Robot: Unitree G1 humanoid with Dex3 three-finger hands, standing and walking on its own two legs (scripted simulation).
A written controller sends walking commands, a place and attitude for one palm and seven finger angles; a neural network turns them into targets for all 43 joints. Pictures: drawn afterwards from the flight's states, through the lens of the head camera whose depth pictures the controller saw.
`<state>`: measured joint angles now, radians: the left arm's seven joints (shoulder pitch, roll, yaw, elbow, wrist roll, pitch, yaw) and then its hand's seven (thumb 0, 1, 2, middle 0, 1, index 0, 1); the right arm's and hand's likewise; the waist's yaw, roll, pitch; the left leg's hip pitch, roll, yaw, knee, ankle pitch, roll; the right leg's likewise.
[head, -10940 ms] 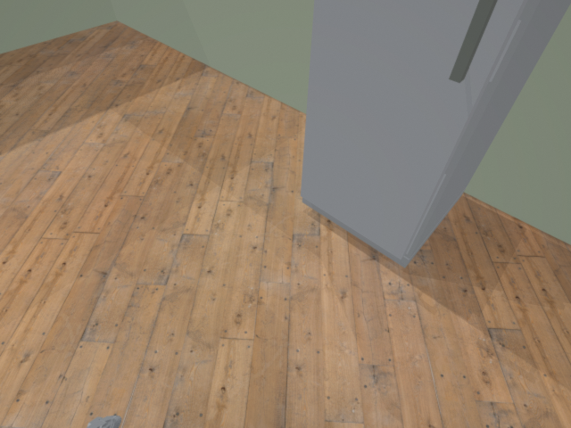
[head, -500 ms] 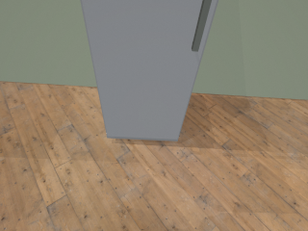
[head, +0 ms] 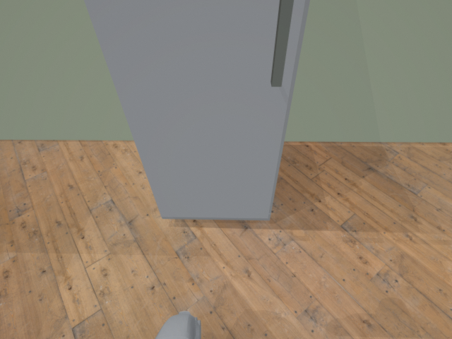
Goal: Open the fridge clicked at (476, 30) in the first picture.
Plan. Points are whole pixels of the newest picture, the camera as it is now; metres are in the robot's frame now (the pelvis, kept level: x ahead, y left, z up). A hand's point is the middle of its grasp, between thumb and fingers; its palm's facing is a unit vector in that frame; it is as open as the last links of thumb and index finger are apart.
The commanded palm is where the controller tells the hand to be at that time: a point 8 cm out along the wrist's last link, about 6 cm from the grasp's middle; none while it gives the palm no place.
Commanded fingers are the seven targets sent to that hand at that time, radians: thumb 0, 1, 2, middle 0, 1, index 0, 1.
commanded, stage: take the last steps up to it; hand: right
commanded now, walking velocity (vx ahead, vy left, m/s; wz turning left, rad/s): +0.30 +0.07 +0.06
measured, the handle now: (283, 12) +0.75 -0.09 +0.25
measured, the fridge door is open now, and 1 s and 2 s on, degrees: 0 0 0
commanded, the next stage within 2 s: come to a stop and stand still in 0.52 s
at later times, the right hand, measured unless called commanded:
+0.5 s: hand (290, 310) +0.23 -0.11 -0.17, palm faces +0.05 +0.98 -0.20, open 7.2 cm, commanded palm none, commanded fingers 0.00 -0.90 -0.90 0.20 0.30 0.20 0.30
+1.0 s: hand (295, 291) +0.27 -0.13 -0.18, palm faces +0.06 +0.97 -0.23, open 7.4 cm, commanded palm none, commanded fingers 0.00 -0.90 -0.90 0.20 0.30 0.20 0.30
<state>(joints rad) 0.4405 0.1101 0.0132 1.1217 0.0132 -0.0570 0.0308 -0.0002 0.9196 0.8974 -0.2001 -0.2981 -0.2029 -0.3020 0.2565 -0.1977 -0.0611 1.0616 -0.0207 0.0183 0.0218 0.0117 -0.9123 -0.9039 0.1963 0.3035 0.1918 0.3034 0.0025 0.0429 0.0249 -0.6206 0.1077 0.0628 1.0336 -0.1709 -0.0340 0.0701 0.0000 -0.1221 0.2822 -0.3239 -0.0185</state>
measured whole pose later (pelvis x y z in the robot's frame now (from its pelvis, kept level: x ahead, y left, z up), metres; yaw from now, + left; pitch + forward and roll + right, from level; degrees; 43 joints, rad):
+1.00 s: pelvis +0.24 +0.06 +0.00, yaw +1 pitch -2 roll +0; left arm 0.12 0.16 0.05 1.04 0.02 0.02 0.04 -0.02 0.94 0.90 -0.20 -0.30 -0.21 -0.30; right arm 0.23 -0.19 -0.06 1.04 -0.02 0.05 -0.03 0.01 -0.91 -0.90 0.20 0.30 0.19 0.30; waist -0.02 0.01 0.09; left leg -0.38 0.05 0.03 0.89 -0.46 -0.03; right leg -0.27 -0.08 -0.13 0.49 -0.18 -0.01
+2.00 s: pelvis +0.23 +0.01 -0.01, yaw +2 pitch -2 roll -1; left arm 0.32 0.18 -0.02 1.01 0.02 -0.01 0.02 0.01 0.93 0.90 -0.20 -0.30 -0.20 -0.30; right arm 0.28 -0.18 0.01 1.05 -0.01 0.01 -0.03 0.01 -0.91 -0.90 0.20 0.30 0.19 0.30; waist 0.00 -0.02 0.03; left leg -0.27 0.11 -0.08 0.53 -0.23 -0.03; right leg -0.09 0.05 -0.13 0.48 -0.36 -0.07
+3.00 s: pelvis +0.23 +0.08 +0.00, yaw +0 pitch -1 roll +0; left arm 0.24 0.20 0.00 1.09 0.01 -0.01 0.02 0.00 0.91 0.90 -0.20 -0.30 -0.20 -0.30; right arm 0.20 -0.21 -0.01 1.06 -0.01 0.00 -0.02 0.01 -0.91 -0.90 0.20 0.30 0.20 0.30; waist 0.00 0.01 0.06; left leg -0.24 0.03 0.00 0.47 -0.20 -0.02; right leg -0.09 -0.05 -0.06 0.44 -0.32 0.03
